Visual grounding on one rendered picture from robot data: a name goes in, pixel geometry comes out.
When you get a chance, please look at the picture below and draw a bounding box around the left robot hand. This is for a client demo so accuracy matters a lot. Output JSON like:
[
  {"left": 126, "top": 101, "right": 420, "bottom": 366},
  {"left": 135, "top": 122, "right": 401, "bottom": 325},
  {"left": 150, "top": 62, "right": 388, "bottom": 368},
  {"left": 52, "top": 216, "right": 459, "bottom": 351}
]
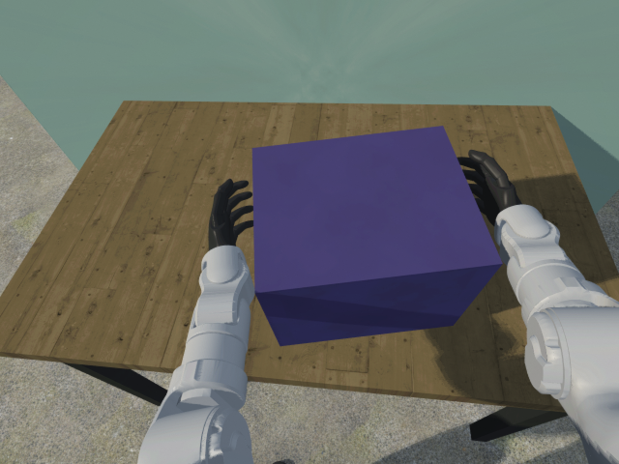
[{"left": 208, "top": 179, "right": 253, "bottom": 250}]

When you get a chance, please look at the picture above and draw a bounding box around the robot right forearm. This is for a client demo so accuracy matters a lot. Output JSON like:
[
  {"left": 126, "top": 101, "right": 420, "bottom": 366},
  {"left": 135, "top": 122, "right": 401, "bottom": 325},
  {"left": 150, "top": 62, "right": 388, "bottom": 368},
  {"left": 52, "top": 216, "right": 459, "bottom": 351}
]
[{"left": 494, "top": 204, "right": 619, "bottom": 328}]

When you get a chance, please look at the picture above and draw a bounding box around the robot left upper arm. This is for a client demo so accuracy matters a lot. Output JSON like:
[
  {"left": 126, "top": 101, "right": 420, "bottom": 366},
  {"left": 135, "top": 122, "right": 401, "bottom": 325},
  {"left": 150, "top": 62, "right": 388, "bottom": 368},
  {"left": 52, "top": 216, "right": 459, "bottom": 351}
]
[{"left": 138, "top": 405, "right": 254, "bottom": 464}]

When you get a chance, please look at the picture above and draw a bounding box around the table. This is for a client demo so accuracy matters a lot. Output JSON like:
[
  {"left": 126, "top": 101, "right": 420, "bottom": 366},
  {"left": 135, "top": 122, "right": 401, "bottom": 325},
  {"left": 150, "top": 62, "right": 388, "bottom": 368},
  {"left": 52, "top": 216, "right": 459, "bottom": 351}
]
[{"left": 0, "top": 101, "right": 619, "bottom": 442}]

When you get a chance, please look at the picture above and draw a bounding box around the robot right upper arm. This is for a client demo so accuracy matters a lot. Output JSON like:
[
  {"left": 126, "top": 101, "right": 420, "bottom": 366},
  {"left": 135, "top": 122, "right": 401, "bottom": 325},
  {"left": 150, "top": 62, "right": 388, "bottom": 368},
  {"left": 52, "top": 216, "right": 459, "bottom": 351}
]
[{"left": 524, "top": 307, "right": 619, "bottom": 464}]

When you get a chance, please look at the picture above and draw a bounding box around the right robot hand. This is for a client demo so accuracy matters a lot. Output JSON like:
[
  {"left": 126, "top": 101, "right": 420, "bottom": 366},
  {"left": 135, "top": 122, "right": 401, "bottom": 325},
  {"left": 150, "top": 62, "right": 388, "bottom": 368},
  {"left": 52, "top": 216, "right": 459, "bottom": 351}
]
[{"left": 457, "top": 150, "right": 522, "bottom": 226}]

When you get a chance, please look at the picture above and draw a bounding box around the carton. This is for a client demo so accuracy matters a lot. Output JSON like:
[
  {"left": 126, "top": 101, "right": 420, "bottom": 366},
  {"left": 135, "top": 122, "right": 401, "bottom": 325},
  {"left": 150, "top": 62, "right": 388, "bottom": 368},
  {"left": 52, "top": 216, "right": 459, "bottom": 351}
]
[{"left": 252, "top": 126, "right": 503, "bottom": 346}]

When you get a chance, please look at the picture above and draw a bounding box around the robot left forearm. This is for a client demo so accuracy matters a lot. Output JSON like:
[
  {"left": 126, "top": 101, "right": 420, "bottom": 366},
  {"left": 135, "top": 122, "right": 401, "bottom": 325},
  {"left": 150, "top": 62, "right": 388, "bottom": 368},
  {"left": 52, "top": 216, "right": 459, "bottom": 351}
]
[{"left": 137, "top": 246, "right": 255, "bottom": 464}]

